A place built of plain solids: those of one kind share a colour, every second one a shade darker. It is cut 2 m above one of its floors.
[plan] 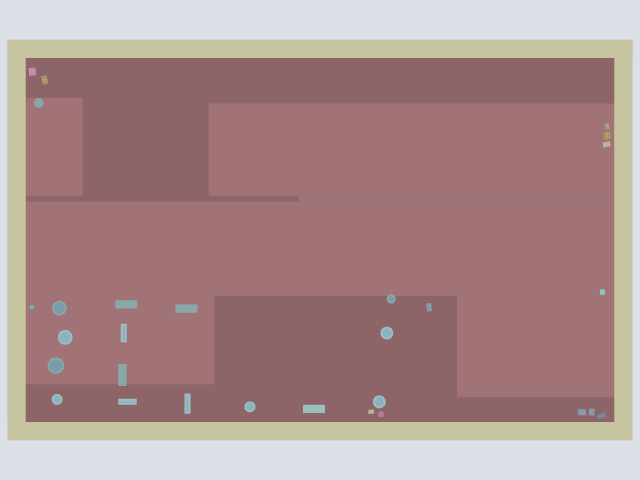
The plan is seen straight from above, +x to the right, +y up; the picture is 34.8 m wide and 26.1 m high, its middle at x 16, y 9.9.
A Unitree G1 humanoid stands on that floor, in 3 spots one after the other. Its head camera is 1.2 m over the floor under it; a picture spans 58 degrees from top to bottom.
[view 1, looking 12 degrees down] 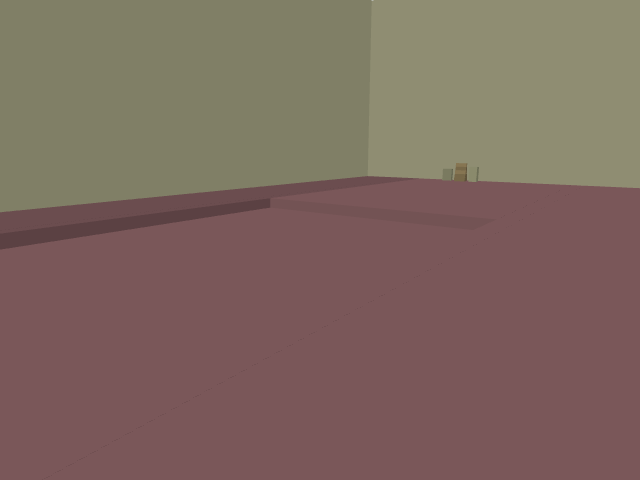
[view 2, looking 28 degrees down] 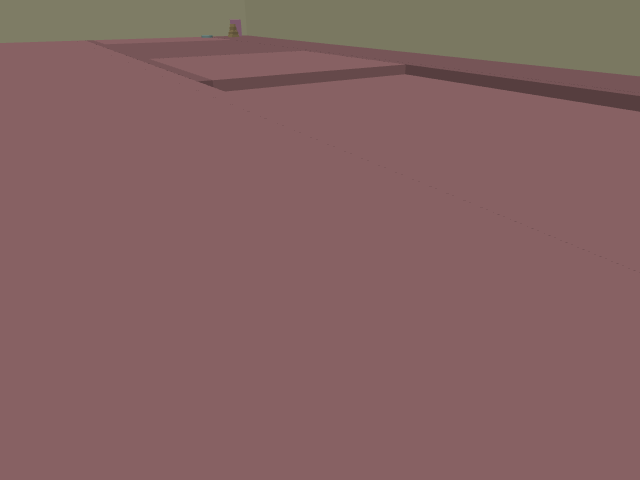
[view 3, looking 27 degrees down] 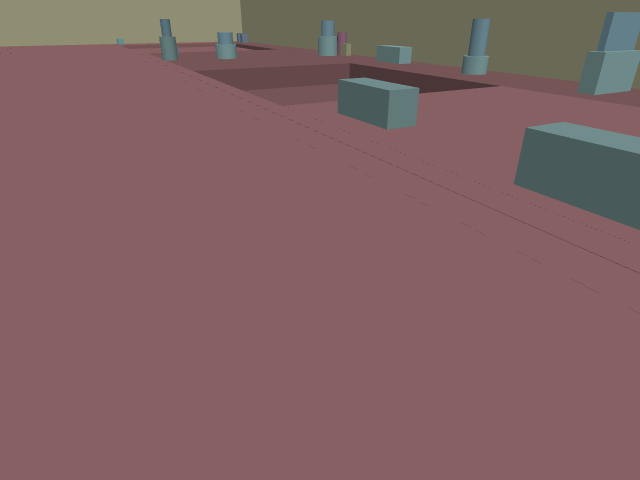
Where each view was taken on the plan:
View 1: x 15.54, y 10.00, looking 37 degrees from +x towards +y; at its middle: floor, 6.88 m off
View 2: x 23.38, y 9.23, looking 147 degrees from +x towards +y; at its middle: floor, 2.56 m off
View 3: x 3.84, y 9.60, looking -28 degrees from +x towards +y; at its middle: floor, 2.64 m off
